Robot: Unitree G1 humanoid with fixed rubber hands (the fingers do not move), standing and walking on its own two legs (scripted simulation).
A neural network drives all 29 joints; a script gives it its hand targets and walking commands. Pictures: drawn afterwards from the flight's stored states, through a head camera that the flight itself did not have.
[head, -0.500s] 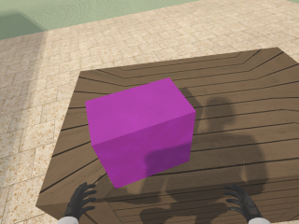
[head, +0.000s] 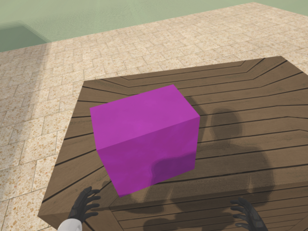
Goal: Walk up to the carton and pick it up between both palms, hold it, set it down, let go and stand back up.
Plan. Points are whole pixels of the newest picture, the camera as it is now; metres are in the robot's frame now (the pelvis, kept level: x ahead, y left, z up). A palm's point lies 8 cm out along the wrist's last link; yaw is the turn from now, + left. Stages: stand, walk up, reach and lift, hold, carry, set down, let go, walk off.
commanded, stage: let go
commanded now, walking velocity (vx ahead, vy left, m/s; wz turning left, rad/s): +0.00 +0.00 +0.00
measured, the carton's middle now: (146, 141) +0.39 +0.06 +0.02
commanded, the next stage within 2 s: stand in 0.44 s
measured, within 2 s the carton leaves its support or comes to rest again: neither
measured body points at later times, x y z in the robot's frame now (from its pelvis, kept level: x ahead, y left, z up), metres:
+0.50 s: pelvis +0.01 -0.01 +0.00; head -0.02 -0.03 +0.45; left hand +0.20 +0.24 -0.03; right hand +0.19 -0.23 -0.08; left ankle +0.01 +0.13 -0.74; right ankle +0.01 -0.11 -0.74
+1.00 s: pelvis +0.01 -0.02 -0.01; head +0.00 +0.00 +0.44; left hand +0.22 +0.25 -0.03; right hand +0.18 -0.31 -0.08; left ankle +0.01 +0.13 -0.74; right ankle +0.01 -0.11 -0.74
